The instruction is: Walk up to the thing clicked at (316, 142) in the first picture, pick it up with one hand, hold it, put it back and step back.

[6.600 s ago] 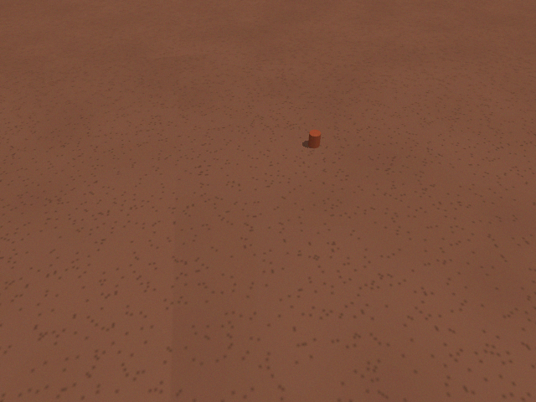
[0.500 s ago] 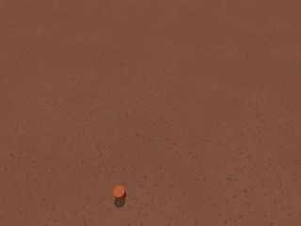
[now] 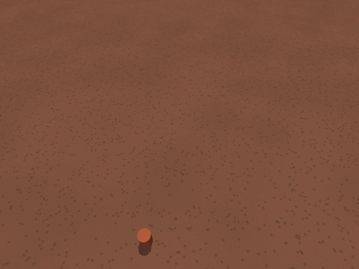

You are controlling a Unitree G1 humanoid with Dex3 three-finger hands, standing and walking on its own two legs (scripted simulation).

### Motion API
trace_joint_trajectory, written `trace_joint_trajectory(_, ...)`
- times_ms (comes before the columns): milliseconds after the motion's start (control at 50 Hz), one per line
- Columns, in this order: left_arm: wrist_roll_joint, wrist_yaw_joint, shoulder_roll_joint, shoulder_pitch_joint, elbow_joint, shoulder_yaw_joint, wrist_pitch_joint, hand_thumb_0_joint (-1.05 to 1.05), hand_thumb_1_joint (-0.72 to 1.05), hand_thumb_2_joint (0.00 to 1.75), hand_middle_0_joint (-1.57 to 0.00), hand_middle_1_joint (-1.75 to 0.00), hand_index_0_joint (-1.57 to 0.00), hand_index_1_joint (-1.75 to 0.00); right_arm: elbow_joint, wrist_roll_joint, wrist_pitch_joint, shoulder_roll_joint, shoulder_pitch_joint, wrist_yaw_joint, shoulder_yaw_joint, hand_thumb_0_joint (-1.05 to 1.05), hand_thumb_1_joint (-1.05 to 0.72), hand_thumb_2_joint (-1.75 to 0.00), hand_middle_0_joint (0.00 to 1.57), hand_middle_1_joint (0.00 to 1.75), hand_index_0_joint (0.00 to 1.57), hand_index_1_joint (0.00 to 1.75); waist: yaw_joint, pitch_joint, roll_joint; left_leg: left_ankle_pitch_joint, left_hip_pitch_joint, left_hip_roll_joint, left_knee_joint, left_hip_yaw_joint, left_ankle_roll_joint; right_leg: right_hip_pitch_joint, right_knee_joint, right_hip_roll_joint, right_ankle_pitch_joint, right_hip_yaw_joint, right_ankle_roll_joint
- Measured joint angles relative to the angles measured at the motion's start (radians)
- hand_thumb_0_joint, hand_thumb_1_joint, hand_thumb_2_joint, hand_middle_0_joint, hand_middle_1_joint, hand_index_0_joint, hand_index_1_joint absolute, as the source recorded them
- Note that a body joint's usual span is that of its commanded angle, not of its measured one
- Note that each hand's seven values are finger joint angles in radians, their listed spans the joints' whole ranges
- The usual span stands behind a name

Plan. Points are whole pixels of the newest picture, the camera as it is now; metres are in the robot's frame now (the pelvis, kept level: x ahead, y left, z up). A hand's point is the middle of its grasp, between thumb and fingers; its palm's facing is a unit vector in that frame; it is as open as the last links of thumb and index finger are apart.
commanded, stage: stand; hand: left
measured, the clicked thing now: (145, 237) +0.43 +0.22 -0.74
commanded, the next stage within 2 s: none
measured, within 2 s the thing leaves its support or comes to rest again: neither
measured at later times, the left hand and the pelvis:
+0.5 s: hand out of the picture +0.09 +0.25 -0.15, palm faces -0.02 -0.94 -0.35, open 7.4 cm; pelvis +0.01 -0.01 +0.00, yaw +0 degrees
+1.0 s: hand out of the picture +0.09 +0.24 -0.16, palm faces -0.02 -0.94 -0.34, open 7.4 cm; pelvis +0.02 -0.01 +0.00, yaw +0 degrees
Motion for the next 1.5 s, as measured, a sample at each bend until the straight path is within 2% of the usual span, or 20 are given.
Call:
trace_joint_trajectory(820, -0.001, 0.008, 0.006, 0.004, -0.017, -0.005, 0.000, 0.01, 0.91, 0.90, -0.20, -0.30, -0.20, -0.30, 0.009, 0.005, 0.006, -0.004, 0.025, -0.006, 0.004, 0.00, -0.90, -0.89, 0.20, 0.30, 0.20, 0.30, -0.008, -0.004, 0.001, -0.006, 0.041, 0.012, -0.035, 0.002, -0.013, 0.040, -0.037, 0.012, -0.003, 0.002, -0.012)
trace_joint_trajectory(1500, 0.001, 0.007, 0.014, 0.030, -0.022, -0.008, 0.004, 0.01, 0.91, 0.90, -0.20, -0.30, -0.20, -0.30, 0.010, 0.005, 0.006, -0.003, 0.049, -0.007, 0.006, 0.00, -0.90, -0.89, 0.20, 0.30, 0.20, 0.30, -0.005, -0.001, -0.007, -0.005, 0.046, 0.004, -0.039, 0.010, -0.004, 0.041, -0.038, 0.004, -0.002, 0.009, -0.004)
